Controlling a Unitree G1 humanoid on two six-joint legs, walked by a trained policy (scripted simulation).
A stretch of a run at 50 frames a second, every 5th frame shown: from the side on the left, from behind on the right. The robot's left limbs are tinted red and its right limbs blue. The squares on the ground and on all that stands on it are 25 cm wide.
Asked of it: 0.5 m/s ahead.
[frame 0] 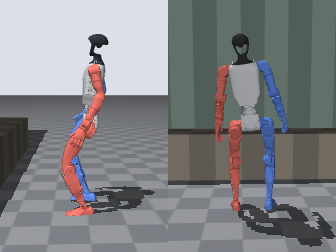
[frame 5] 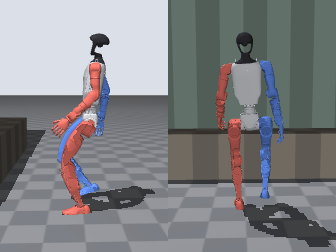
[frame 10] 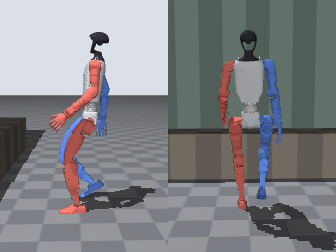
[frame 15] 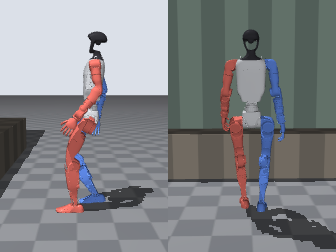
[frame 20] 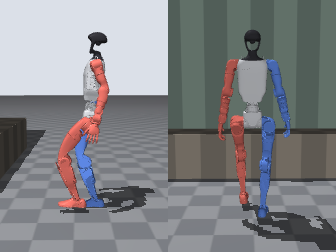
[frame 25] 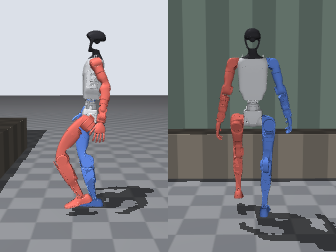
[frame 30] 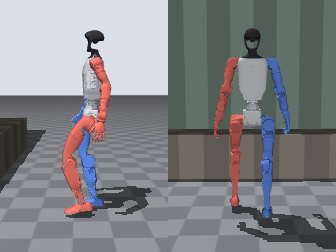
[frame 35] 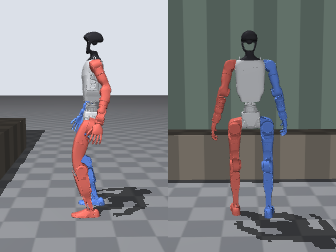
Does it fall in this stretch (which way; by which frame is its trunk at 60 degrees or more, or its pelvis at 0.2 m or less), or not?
no
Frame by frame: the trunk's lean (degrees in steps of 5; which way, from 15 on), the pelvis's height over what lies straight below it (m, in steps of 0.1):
0: 10, 0.7
5: 10, 0.7
10: 10, 0.8
15: 5, 0.8
20: 5, 0.8
25: 5, 0.8
30: 5, 0.8
35: 0, 0.8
